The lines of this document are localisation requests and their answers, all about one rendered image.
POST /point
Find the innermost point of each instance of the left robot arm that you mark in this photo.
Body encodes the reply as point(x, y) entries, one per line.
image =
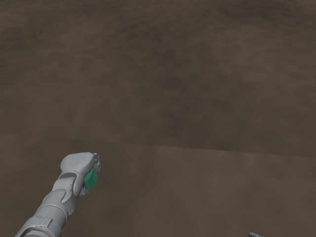
point(56, 207)

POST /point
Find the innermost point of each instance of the left robot hand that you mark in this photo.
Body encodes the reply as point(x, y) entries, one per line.
point(83, 163)

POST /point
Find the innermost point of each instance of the tin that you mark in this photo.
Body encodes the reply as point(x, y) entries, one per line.
point(91, 179)

